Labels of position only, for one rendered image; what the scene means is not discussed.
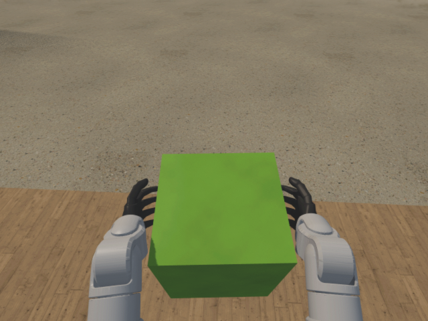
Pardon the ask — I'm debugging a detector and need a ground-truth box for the left robot forearm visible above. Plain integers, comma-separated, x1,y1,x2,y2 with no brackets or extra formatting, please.
87,215,148,321

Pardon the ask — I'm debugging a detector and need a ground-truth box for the carton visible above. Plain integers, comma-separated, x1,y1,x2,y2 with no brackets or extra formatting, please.
148,152,298,298

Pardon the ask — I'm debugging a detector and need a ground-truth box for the right robot forearm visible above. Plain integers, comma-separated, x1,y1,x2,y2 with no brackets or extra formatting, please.
295,213,363,321

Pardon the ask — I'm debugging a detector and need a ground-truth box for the left robot hand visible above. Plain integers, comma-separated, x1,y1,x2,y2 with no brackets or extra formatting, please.
122,179,158,229

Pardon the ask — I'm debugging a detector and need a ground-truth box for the right robot hand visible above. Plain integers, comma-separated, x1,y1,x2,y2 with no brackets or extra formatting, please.
281,177,317,230

